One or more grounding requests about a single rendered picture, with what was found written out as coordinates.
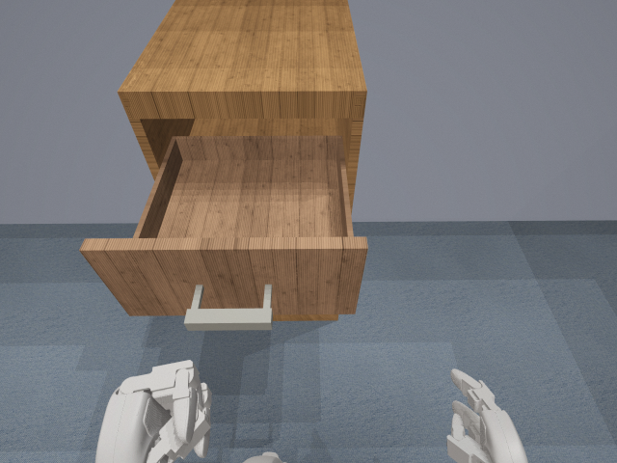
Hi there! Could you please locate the drawer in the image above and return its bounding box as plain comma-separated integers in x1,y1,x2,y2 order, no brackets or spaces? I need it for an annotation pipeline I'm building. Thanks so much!
79,136,368,316

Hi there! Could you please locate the handle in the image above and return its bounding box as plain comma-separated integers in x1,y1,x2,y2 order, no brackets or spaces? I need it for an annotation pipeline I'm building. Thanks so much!
184,285,273,331

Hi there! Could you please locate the cabinet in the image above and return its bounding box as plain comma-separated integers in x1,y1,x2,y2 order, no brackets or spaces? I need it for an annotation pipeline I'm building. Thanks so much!
118,0,367,321

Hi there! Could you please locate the left robot hand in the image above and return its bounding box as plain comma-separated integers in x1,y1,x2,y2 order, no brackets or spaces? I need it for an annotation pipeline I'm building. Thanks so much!
95,360,212,463

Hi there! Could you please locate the right robot hand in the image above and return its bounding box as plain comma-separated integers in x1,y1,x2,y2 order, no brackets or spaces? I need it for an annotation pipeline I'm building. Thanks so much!
447,368,528,463

